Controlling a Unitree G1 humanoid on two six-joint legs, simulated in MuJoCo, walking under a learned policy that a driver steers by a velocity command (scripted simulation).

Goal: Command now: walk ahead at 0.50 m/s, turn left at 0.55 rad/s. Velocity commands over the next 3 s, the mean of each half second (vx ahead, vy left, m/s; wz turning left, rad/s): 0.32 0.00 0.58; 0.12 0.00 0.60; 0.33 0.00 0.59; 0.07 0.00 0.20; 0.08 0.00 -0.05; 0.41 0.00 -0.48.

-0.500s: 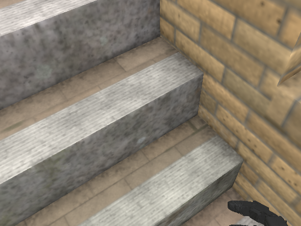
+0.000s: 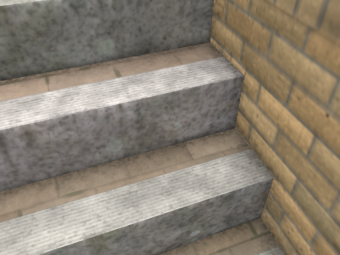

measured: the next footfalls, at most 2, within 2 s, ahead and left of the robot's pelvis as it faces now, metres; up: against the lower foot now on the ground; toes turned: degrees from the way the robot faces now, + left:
right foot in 0.20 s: +0.14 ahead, -0.23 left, +0.00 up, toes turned +8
left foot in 0.68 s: +0.05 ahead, +0.04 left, +0.00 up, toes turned +27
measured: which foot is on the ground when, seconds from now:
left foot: down 0.00-0.20, up 0.22-0.66, down 0.68-1.00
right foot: up 0.00-0.18, down 0.20-0.72, up 0.74-1.00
